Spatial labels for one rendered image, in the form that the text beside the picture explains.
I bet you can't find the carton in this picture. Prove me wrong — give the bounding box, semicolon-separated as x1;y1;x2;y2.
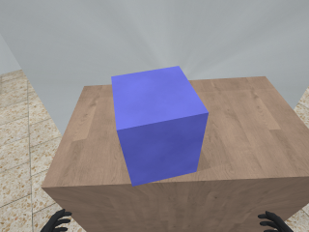
111;66;209;187

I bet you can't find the left robot hand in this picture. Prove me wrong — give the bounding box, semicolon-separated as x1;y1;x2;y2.
40;209;72;232

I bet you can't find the right robot hand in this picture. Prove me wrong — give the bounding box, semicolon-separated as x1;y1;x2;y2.
258;211;294;232

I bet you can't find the pedestal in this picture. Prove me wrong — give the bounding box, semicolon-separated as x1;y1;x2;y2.
41;76;309;232

